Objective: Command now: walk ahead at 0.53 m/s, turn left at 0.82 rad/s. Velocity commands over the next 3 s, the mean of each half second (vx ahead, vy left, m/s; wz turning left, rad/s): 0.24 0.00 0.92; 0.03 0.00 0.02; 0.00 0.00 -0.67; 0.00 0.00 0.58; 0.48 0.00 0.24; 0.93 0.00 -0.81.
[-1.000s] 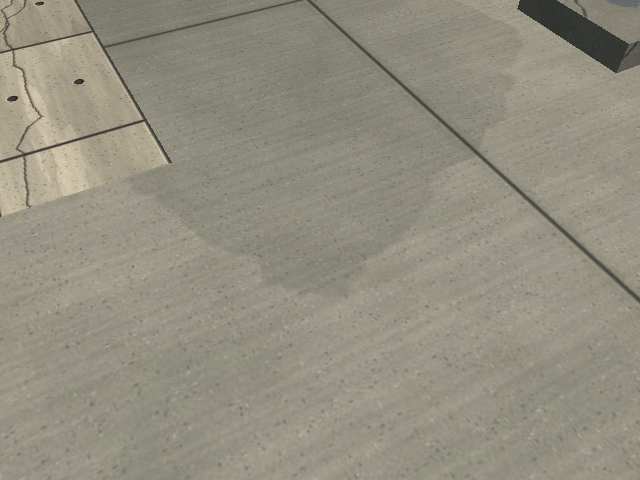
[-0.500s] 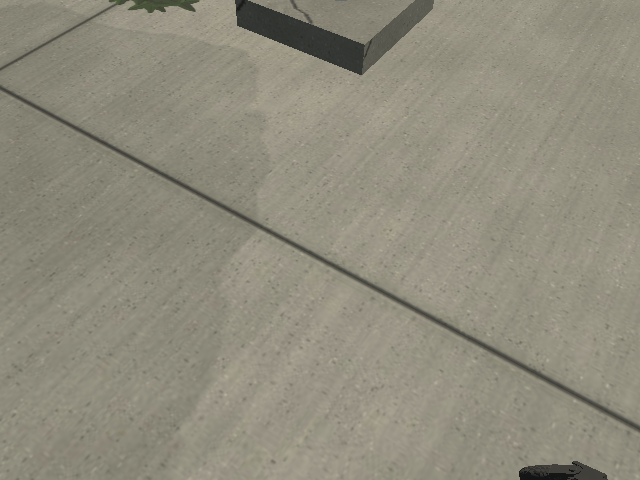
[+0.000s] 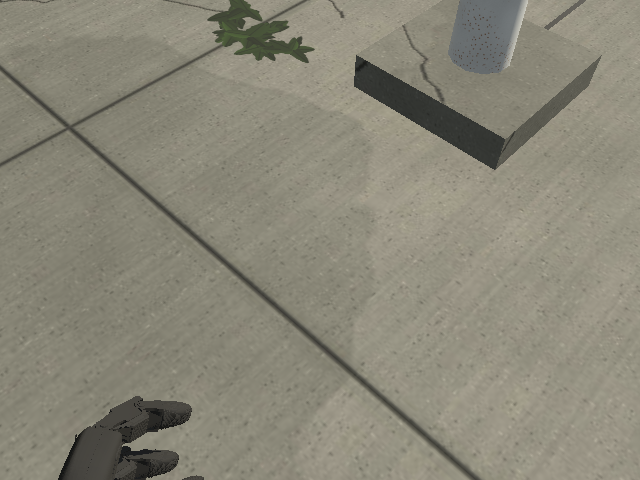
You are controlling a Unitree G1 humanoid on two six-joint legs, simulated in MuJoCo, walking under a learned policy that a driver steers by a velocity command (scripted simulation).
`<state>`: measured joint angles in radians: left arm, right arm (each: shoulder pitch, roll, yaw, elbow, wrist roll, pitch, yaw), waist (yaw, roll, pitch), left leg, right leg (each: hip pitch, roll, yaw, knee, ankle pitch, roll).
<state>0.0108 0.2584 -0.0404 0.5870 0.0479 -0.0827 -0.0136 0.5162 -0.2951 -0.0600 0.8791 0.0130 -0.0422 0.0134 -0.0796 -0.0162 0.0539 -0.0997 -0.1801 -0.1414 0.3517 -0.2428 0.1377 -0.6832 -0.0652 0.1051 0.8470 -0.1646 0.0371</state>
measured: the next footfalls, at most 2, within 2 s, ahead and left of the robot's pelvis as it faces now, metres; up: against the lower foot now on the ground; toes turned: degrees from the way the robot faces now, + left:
right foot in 0.14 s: +0.37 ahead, -0.12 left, +0.00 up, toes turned +18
left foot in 0.58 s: +0.26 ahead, +0.13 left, +0.00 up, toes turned +38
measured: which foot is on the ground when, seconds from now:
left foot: down 0.00-0.12, up 0.14-0.56, down 0.58-1.00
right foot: up 0.00-0.12, down 0.14-0.58, up 0.60-1.00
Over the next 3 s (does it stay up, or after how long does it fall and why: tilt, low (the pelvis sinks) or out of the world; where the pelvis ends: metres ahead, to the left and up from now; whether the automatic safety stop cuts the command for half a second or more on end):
stays up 0.76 0.24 -0.03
